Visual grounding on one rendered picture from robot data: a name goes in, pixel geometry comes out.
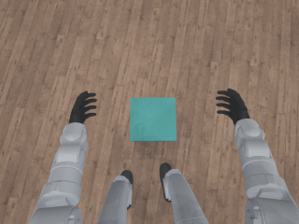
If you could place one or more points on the robot right shin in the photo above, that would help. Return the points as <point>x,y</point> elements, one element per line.
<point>173,171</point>

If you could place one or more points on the left robot forearm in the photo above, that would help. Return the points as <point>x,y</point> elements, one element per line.
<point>63,186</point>

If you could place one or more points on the robot right upper arm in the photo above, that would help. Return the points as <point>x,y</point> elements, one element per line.
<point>259,210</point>

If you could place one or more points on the right robot forearm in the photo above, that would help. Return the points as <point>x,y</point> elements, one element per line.
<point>260,171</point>

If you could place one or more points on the robot left hand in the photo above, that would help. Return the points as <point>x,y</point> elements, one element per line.
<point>79,109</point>

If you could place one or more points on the carton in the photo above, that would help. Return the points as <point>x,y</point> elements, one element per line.
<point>153,119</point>

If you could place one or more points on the robot right hand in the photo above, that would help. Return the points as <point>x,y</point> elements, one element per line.
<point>236,105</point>

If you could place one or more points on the robot left upper arm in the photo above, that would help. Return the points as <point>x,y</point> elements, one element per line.
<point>66,214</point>

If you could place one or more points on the robot shin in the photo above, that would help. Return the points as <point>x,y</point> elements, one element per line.
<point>173,171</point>
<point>120,177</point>

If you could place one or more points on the robot left shin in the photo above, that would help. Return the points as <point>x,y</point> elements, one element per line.
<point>120,177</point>

